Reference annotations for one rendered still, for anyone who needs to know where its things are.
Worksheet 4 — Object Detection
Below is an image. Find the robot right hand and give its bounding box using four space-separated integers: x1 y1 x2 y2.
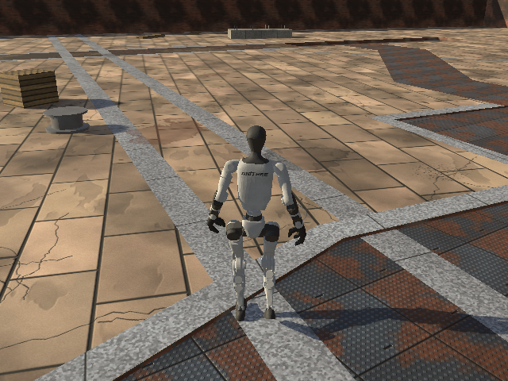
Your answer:
288 225 306 246

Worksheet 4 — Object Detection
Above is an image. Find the robot right shin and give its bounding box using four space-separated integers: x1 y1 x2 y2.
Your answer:
264 257 275 310

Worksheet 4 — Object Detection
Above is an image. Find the robot left forearm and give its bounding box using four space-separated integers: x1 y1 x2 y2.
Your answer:
209 190 223 220

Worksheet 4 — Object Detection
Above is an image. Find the left robot upper arm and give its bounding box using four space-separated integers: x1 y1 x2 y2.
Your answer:
214 160 239 202

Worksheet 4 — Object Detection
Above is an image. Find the humanoid robot torso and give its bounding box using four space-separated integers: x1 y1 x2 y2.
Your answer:
237 156 274 238

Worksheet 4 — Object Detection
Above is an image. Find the robot left hand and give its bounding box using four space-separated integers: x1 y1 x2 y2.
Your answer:
207 217 225 233

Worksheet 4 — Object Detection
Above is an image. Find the right robot upper arm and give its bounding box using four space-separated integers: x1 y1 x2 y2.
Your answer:
272 160 294 206

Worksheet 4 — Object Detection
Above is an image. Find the robot right forearm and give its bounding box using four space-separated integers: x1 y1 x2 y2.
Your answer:
287 193 304 229

